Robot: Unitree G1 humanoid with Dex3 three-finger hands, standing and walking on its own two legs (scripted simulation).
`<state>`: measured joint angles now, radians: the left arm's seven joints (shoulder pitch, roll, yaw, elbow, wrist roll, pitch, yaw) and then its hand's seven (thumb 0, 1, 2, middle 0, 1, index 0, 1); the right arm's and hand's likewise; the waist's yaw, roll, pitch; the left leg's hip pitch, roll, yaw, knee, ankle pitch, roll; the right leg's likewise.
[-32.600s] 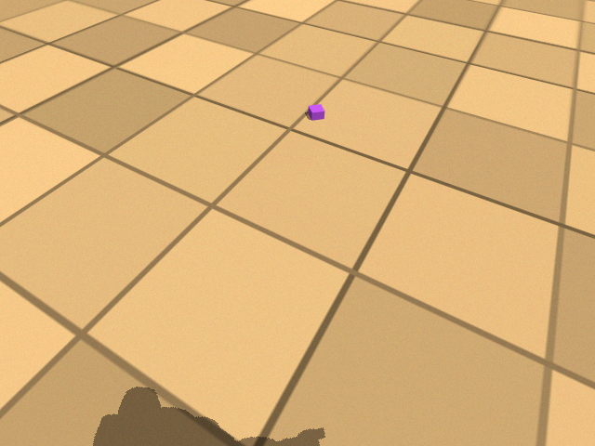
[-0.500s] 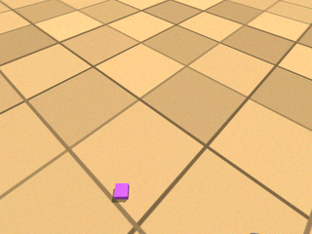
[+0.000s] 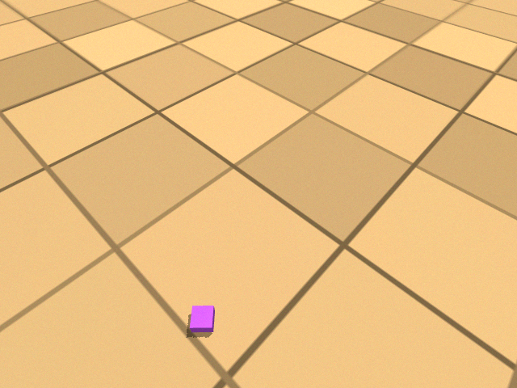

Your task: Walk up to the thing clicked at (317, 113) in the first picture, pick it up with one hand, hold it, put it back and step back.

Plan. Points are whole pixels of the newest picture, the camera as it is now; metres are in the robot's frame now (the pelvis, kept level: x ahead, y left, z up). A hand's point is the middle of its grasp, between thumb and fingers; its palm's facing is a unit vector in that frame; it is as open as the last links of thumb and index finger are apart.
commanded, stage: walk up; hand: left
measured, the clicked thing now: (202, 318) +0.46 +0.21 -0.75
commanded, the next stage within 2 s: none
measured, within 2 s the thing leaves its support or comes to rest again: neither
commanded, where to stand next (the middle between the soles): +0.07 -0.02 m, yaw -1 degrees
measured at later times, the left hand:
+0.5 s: hand out of the picture +0.13 +0.32 -0.18, palm faces -0.03 -0.93 -0.36, open 7.4 cm
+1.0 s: hand (126, 369) +0.17 +0.24 -0.14, palm faces -0.01 -0.91 -0.42, open 7.4 cm
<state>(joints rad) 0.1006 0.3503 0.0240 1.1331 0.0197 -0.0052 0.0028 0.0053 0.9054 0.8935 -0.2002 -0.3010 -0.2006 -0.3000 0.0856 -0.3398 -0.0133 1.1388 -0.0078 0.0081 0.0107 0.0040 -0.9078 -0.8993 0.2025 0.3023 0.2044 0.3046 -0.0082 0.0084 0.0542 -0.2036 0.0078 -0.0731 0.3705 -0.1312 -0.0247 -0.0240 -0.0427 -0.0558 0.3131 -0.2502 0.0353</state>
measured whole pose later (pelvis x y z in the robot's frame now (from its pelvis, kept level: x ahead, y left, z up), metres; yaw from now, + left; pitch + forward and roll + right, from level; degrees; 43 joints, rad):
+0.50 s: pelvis +0.08 +0.04 -0.01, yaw +0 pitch -3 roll +0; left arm 0.19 0.43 0.05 0.97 0.01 0.08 0.00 0.01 0.91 0.89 -0.20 -0.30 -0.20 -0.30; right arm 0.16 -0.34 -0.04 0.96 -0.01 -0.03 -0.03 0.00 -0.90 -0.90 0.21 0.30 0.21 0.31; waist 0.00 -0.07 0.17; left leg -0.23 0.01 0.04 0.51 -0.24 0.02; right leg -0.41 0.02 0.13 1.02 -0.49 0.00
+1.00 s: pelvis +0.04 -0.02 -0.02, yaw +1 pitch +0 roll +1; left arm 0.12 0.33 0.04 0.78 0.03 0.01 0.02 0.00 0.90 0.89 -0.20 -0.30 -0.20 -0.30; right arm 0.19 -0.42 -0.03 0.89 0.00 0.05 -0.03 0.00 -0.91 -0.90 0.20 0.30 0.20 0.30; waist 0.01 0.05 0.15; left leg -0.35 -0.06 -0.13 1.03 -0.53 -0.03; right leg -0.39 0.00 -0.02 0.63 -0.23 -0.04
